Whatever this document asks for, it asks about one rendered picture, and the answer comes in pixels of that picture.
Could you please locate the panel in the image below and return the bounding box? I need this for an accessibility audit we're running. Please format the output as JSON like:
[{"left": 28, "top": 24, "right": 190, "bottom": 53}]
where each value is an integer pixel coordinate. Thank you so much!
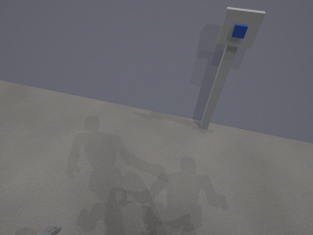
[{"left": 200, "top": 7, "right": 266, "bottom": 130}]

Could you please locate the left robot hand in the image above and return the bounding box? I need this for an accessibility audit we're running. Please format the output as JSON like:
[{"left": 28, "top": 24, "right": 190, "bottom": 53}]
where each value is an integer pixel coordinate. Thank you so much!
[{"left": 37, "top": 225, "right": 62, "bottom": 235}]

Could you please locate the button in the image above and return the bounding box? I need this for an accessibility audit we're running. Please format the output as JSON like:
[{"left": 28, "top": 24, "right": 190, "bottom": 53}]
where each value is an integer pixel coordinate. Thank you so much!
[{"left": 232, "top": 23, "right": 248, "bottom": 39}]

